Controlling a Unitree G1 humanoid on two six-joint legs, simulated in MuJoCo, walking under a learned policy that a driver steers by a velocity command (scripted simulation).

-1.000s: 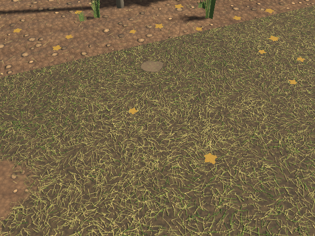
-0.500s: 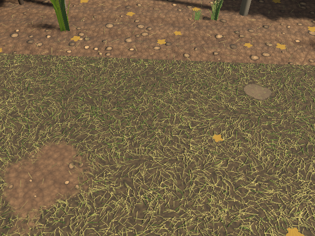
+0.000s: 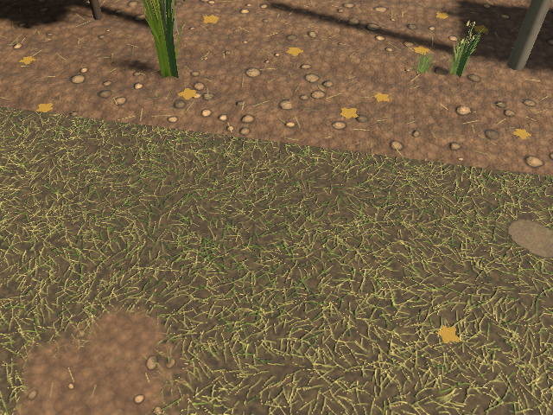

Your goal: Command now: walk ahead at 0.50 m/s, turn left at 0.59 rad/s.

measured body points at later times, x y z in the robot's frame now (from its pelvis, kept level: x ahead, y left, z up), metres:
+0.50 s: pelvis +0.28 -0.08 -0.14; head +0.29 -0.08 +0.31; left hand +0.15 +0.12 -0.29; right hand +0.55 -0.25 -0.21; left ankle +0.44 +0.09 -0.80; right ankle +0.23 -0.19 -0.87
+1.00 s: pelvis +0.54 -0.02 -0.13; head +0.55 -0.02 +0.32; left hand +0.70 +0.24 -0.24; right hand +0.54 -0.30 -0.26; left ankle +0.47 +0.08 -0.87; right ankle +0.70 -0.20 -0.80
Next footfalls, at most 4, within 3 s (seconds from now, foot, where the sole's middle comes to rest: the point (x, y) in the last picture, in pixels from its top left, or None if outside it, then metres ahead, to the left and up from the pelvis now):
0.18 right None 0.27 -0.19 -0.91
0.64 left None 0.51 0.08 -0.91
1.18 right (314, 336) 0.78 -0.19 -0.91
1.66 left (268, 253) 1.09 -0.09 -0.91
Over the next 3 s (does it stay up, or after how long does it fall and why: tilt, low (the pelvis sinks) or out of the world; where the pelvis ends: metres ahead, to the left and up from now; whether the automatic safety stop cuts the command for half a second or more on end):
stays up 1.54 -0.41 -0.12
